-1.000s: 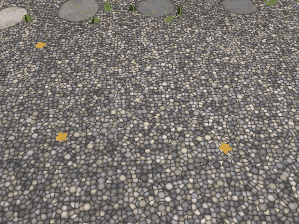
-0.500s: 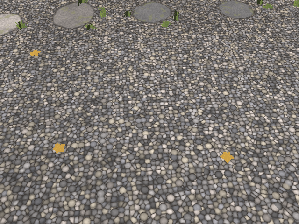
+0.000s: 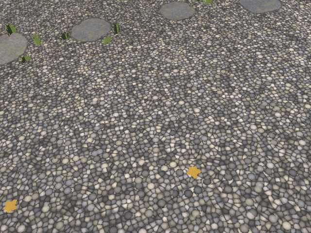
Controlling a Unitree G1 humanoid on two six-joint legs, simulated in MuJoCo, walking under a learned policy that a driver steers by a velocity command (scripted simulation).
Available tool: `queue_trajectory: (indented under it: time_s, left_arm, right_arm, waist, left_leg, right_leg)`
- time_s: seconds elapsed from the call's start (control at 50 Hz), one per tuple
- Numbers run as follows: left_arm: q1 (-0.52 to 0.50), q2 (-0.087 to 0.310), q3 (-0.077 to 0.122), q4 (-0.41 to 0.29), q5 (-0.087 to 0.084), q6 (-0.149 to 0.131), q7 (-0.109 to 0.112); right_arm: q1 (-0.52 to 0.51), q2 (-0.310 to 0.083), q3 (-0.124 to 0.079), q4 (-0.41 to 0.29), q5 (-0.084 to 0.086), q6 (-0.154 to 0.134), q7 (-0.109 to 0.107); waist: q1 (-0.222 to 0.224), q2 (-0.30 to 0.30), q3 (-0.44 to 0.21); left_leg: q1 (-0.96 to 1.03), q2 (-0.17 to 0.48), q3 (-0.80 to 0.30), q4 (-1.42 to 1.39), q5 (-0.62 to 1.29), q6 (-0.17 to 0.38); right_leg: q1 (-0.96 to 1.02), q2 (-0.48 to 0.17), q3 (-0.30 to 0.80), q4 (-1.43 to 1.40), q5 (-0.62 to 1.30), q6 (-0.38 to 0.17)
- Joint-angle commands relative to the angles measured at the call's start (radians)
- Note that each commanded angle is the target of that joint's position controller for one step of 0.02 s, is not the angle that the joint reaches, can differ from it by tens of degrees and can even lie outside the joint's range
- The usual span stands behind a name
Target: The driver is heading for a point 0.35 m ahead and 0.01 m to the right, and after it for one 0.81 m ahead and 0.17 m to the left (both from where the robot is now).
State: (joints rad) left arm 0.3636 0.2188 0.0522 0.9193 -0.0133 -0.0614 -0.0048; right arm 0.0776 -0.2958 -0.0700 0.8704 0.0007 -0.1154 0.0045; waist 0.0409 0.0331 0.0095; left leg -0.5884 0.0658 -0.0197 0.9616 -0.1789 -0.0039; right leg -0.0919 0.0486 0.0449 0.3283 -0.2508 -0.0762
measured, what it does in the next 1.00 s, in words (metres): walks ahead: left foot, then right foot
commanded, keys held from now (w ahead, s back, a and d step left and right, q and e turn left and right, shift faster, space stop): w+e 0.12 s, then w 0.34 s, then w+q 0.54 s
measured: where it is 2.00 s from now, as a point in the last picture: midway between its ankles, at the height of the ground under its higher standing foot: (178, 155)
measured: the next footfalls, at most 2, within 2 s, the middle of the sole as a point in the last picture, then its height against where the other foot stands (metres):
left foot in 0.26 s outside the picture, level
right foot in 0.74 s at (222, 219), level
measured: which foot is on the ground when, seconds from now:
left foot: up 0.00-0.24, down 0.26-0.74, up 0.76-1.00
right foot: down 0.00-0.28, up 0.30-0.72, down 0.74-1.00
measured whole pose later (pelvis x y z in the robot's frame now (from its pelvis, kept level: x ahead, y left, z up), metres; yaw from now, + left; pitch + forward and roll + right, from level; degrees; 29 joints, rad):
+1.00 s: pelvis +0.54 -0.08 +0.00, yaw +4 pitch +1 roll -2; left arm 0.29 0.26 0.07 0.87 0.01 -0.11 0.00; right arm 0.21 -0.32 -0.08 0.81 0.03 -0.03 0.00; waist 0.04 0.05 0.02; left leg -0.66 0.10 -0.06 1.04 -0.18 0.01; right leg -0.11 0.01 -0.15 0.29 -0.19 -0.03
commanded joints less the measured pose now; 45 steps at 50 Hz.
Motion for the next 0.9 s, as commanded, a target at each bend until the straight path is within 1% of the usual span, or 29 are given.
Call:
queue_trajectory:
  time_s: [0.02,0.08,0.14,0.2,0.22,0.24,0.26,0.28,0.3,0.32,0.34,0.36,0.38,0.4,0.42,0.46,0.5,0.56,0.64,0.68,0.72,0.74,0.76,0.78,0.8,0.82,0.84,0.86,0.9]
  left_arm:
    - [-0.009,0.193,0.041,-0.068,-0.003,-0.016,0.026]
    - [0.041,0.196,0.045,-0.059,-0.004,-0.014,0.033]
    - [0.072,0.187,0.048,-0.046,-0.015,-0.011,0.035]
    - [0.085,0.180,0.053,-0.035,-0.008,-0.001,0.042]
    - [0.082,0.184,0.056,-0.038,-0.003,0.004,0.041]
    - [0.078,0.187,0.056,-0.043,0.003,0.009,0.038]
    - [0.063,0.177,0.049,-0.056,0.012,0.013,0.033]
    - [0.064,0.137,0.031,-0.081,0.030,0.013,0.031]
    - [0.240,0.022,0.005,-0.072,-0.007,-0.002,0.021]
    - [0.182,0.137,0.021,-0.056,-0.029,-0.013,0.024]
    - [0.047,0.189,0.035,-0.089,-0.037,-0.021,0.022]
    - [-0.023,0.181,0.032,-0.106,-0.028,-0.027,0.026]
    - [-0.063,0.173,0.036,-0.116,-0.009,-0.031,0.025]
    - [-0.053,0.158,0.038,-0.122,-0.005,-0.029,0.021]
    - [-0.042,0.136,0.035,-0.122,-0.006,-0.025,0.019]
    - [-0.061,0.102,0.025,-0.136,-0.003,-0.016,0.016]
    - [-0.153,0.093,0.015,-0.175,0.014,-0.020,0.016]
    - [-0.262,0.084,0.003,-0.204,0.014,-0.031,0.007]
    - [-0.366,0.111,0.004,-0.237,-0.001,-0.042,-0.007]
    - [-0.359,0.147,0.016,-0.242,-0.004,-0.049,-0.011]
    - [-0.229,0.192,0.041,-0.207,-0.003,-0.054,-0.005]
    - [-0.081,0.245,0.063,-0.180,0.008,-0.056,0.004]
    - [0.048,0.341,0.086,-0.166,0.029,-0.047,0.011]
    - [0.078,0.314,0.078,-0.151,0.028,-0.039,0.002]
    - [0.009,0.230,0.054,-0.163,0.021,-0.041,-0.001]
    - [-0.058,0.185,0.039,-0.171,0.015,-0.043,-0.003]
    - [-0.122,0.151,0.028,-0.170,0.016,-0.045,-0.007]
    - [-0.161,0.129,0.023,-0.167,0.021,-0.049,-0.008]
    - [-0.187,0.128,0.028,-0.154,0.026,-0.058,-0.007]
  right_arm:
    - [-0.138,-0.048,-0.010,-0.093,-0.003,-0.009,0.000]
    - [-0.239,-0.025,0.002,-0.138,0.012,-0.007,0.013]
    - [-0.270,-0.044,0.003,-0.167,0.018,-0.011,0.023]
    - [-0.234,-0.071,-0.003,-0.163,0.014,-0.024,0.032]
    - [-0.194,-0.088,-0.010,-0.155,0.013,-0.027,0.031]
    - [-0.108,-0.116,-0.024,-0.133,0.011,-0.029,0.027]
    - [0.038,-0.150,-0.040,-0.100,0.006,-0.029,0.021]
    - [0.224,-0.203,-0.049,-0.077,-0.009,-0.026,0.015]
    - [0.306,-0.247,-0.065,-0.019,-0.008,-0.017,0.029]
    - [0.274,-0.133,-0.036,-0.027,0.014,-0.019,0.036]
    - [0.193,-0.087,-0.025,-0.039,0.019,-0.018,0.031]
    - [0.130,-0.084,-0.019,-0.049,0.008,-0.015,0.029]
    - [0.101,-0.068,-0.015,-0.048,-0.002,-0.013,0.027]
    - [0.096,-0.058,-0.008,-0.043,-0.014,-0.014,0.025]
    - [0.102,-0.051,-0.006,-0.035,-0.013,-0.014,0.025]
    - [0.122,-0.069,-0.008,-0.019,0.000,-0.016,0.020]
    - [0.150,-0.107,-0.016,-0.010,0.010,-0.011,0.011]
    - [0.184,-0.135,-0.023,-0.002,0.020,0.004,0.000]
    - [0.275,-0.144,-0.024,0.026,0.036,0.020,-0.006]
    - [0.278,-0.152,-0.027,0.027,0.036,0.030,-0.011]
    - [0.269,-0.141,-0.023,0.021,0.029,0.038,-0.014]
    - [0.263,-0.092,-0.005,0.005,0.016,0.038,-0.011]
    - [0.339,0.008,0.023,-0.028,0.006,0.029,-0.011]
    - [0.378,-0.004,0.024,-0.039,0.032,0.018,-0.011]
    - [0.331,-0.103,-0.003,-0.037,0.052,0.019,-0.013]
    - [0.272,-0.116,-0.010,-0.049,0.049,0.024,-0.015]
    - [0.250,-0.104,-0.012,-0.050,0.039,0.032,-0.017]
    - [0.246,-0.090,-0.018,-0.053,0.031,0.044,-0.016]
    - [0.242,-0.050,-0.015,-0.065,0.033,0.066,-0.008]
  waist:
    - [-0.007,-0.095,0.052]
    - [0.029,-0.132,0.075]
    - [0.034,-0.131,0.079]
    - [0.015,-0.148,0.063]
    - [-0.004,-0.164,0.038]
    - [-0.044,-0.177,-0.022]
    - [-0.115,-0.175,-0.133]
    - [-0.175,-0.067,-0.293]
    - [-0.085,0.318,-0.411]
    - [-0.119,0.203,-0.307]
    - [-0.126,0.102,-0.151]
    - [-0.099,0.002,-0.078]
    - [-0.080,-0.018,-0.030]
    - [-0.050,0.013,-0.032]
    - [-0.039,0.033,-0.033]
    - [-0.032,0.040,-0.008]
    - [-0.048,0.023,0.024]
    - [-0.074,0.018,0.040]
    - [-0.101,0.034,0.037]
    - [-0.074,0.049,0.026]
    - [0.004,0.051,-0.035]
    - [0.074,0.014,-0.141]
    - [0.078,-0.212,-0.309]
    - [0.063,-0.370,-0.371]
    - [0.056,-0.243,-0.227]
    - [0.039,-0.187,-0.132]
    - [0.010,-0.148,-0.072]
    - [-0.016,-0.164,-0.034]
    - [-0.040,-0.157,-0.007]
  left_leg:
    - [-0.083,-0.031,-0.003,-0.245,0.168,-0.029]
    - [-0.009,-0.061,0.005,-0.402,0.262,-0.037]
    - [0.010,-0.057,-0.025,-0.475,0.289,-0.026]
    - [0.057,-0.054,-0.021,-0.501,0.236,0.007]
    - [0.112,-0.071,0.001,-0.502,0.183,0.026]
    - [0.229,-0.100,0.034,-0.514,0.146,0.054]
    - [0.449,-0.068,0.015,-0.493,0.152,0.100]
    - [0.747,0.110,-0.205,-0.452,0.104,0.172]
    - [1.039,0.327,-0.707,-0.603,-0.162,0.327]
    - [0.974,0.298,-0.757,-0.685,-0.303,0.288]
    - [0.824,0.262,-0.577,-0.694,-0.255,0.246]
    - [0.676,0.228,-0.462,-0.715,-0.126,0.231]
    - [0.573,0.199,-0.383,-0.736,-0.016,0.231]
    - [0.519,0.176,-0.332,-0.757,0.039,0.230]
    - [0.490,0.163,-0.300,-0.780,0.060,0.235]
    - [0.446,0.167,-0.249,-0.826,0.087,0.254]
    - [0.416,0.160,-0.221,-0.857,0.114,0.266]
    - [0.375,0.103,-0.140,-0.851,0.148,0.229]
    - [0.409,0.121,-0.160,-0.791,0.136,0.197]
    - [0.448,0.146,-0.202,-0.739,0.104,0.173]
    - [0.427,0.111,-0.187,-0.594,0.193,0.136]
    - [0.338,0.047,-0.143,-0.372,0.156,0.100]
    - [0.041,-0.083,-0.033,-0.005,-0.144,0.034]
    - [-0.123,-0.100,-0.081,0.209,-0.426,0.027]
    - [-0.188,-0.042,-0.121,0.303,-0.358,0.036]
    - [-0.191,-0.002,-0.098,0.303,-0.269,0.042]
    - [-0.154,0.029,-0.089,0.265,-0.198,0.038]
    - [-0.117,0.057,-0.094,0.223,-0.148,0.035]
    - [-0.067,0.075,-0.081,0.199,-0.088,0.026]
  right_leg:
    - [-0.003,-0.191,0.199,-0.163,0.233,-0.137]
    - [-0.057,-0.189,0.203,-0.171,0.170,-0.118]
    - [-0.001,-0.221,0.241,-0.137,0.176,-0.108]
    - [0.097,-0.263,0.251,-0.075,0.315,-0.092]
    - [0.125,-0.259,0.245,-0.022,0.456,-0.084]
    - [0.140,-0.230,0.223,0.083,0.649,-0.070]
    - [0.079,-0.182,0.190,0.264,0.706,-0.044]
    - [-0.112,-0.107,0.160,0.553,0.438,-0.020]
    - [-0.479,0.047,0.115,0.886,-0.277,0.047]
    - [-0.586,-0.005,0.177,0.987,-0.306,0.035]
    - [-0.627,-0.045,0.152,0.989,-0.216,0.026]
    - [-0.590,-0.091,0.115,0.954,-0.139,0.024]
    - [-0.567,-0.122,0.095,0.897,-0.098,0.026]
    - [-0.521,-0.153,0.089,0.861,-0.074,0.025]
    - [-0.499,-0.163,0.077,0.825,-0.070,0.027]
    - [-0.516,-0.185,0.051,0.741,-0.062,0.042]
    - [-0.544,-0.191,0.024,0.604,0.011,0.067]
    - [-0.469,-0.148,-0.007,0.365,0.195,0.089]
    - [-0.380,-0.099,-0.005,0.222,0.290,0.102]
    - [-0.325,-0.093,0.008,0.174,0.248,0.086]
    - [-0.126,-0.080,-0.012,0.132,0.182,0.051]
    - [0.092,-0.160,0.052,0.147,0.161,0.006]
    - [0.442,-0.404,0.367,0.129,0.063,-0.098]
    - [0.467,-0.496,0.685,-0.015,-0.121,-0.174]
    - [0.348,-0.457,0.583,-0.043,-0.202,-0.139]
    - [0.226,-0.419,0.433,-0.055,-0.150,-0.108]
    - [0.116,-0.374,0.325,-0.087,-0.059,-0.092]
    - [0.042,-0.342,0.238,-0.120,0.011,-0.082]
    - [-0.032,-0.318,0.126,-0.170,0.118,-0.085]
